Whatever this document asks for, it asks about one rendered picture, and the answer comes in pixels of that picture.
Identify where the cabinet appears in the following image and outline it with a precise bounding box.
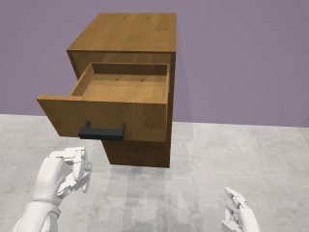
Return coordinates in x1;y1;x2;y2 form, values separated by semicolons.
67;13;177;168

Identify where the robot left hand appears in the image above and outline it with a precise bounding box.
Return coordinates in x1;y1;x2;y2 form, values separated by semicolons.
33;147;93;207

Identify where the handle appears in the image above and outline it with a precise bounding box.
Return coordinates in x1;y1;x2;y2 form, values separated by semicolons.
78;120;126;141

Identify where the drawer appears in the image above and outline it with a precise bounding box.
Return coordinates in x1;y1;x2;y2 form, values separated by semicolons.
36;62;170;142

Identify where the robot left forearm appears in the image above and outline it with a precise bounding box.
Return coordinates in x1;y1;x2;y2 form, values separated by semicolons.
12;201;61;232

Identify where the robot right hand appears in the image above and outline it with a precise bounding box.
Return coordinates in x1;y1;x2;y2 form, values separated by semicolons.
222;187;261;232

